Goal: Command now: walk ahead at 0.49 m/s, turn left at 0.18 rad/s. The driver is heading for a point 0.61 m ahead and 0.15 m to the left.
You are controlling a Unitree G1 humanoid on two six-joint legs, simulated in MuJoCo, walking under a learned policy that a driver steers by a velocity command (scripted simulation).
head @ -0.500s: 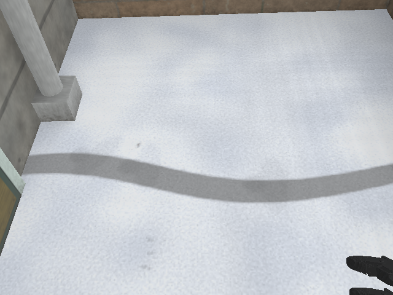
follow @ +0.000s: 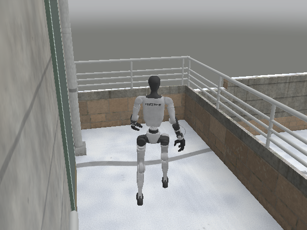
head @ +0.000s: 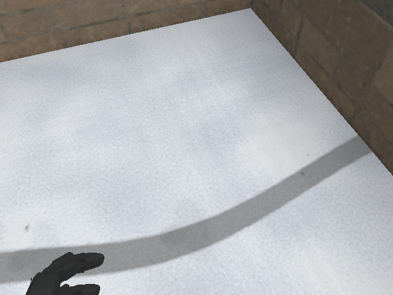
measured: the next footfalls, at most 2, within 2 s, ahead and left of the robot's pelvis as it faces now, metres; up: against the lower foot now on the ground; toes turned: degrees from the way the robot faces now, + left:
right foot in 0.04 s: +0.18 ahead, -0.13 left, +0.00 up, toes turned +0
left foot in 0.56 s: +0.42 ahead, +0.17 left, +0.00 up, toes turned +21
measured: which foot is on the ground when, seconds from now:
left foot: down 0.00-0.04, up 0.06-0.54, down 0.56-1.00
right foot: up 0.00-0.02, down 0.04-0.56, up 0.58-1.00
